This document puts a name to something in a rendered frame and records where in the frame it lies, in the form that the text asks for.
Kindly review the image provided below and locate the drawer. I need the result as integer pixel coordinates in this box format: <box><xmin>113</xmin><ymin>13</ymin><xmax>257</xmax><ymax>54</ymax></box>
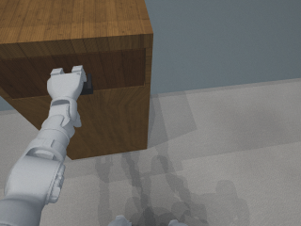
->
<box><xmin>0</xmin><ymin>48</ymin><xmax>144</xmax><ymax>99</ymax></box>

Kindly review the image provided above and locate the left robot hand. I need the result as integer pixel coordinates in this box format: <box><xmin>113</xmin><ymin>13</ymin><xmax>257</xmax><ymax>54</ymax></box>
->
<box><xmin>47</xmin><ymin>65</ymin><xmax>87</xmax><ymax>128</ymax></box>

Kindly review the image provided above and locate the handle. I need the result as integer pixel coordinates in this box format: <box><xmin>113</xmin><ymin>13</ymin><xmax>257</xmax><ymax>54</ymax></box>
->
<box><xmin>80</xmin><ymin>73</ymin><xmax>93</xmax><ymax>95</ymax></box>

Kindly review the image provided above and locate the robot left forearm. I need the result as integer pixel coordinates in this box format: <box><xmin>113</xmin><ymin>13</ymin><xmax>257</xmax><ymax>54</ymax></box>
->
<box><xmin>4</xmin><ymin>96</ymin><xmax>78</xmax><ymax>197</ymax></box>

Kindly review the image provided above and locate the robot left shin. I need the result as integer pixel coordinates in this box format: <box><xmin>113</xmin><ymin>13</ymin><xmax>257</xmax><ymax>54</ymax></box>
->
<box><xmin>115</xmin><ymin>215</ymin><xmax>128</xmax><ymax>221</ymax></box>

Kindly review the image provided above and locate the cabinet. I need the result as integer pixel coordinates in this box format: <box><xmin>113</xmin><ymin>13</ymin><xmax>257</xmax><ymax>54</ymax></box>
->
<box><xmin>0</xmin><ymin>0</ymin><xmax>153</xmax><ymax>160</ymax></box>

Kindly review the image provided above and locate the left robot upper arm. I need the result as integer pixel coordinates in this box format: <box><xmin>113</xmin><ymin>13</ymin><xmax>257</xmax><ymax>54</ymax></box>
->
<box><xmin>0</xmin><ymin>155</ymin><xmax>66</xmax><ymax>226</ymax></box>

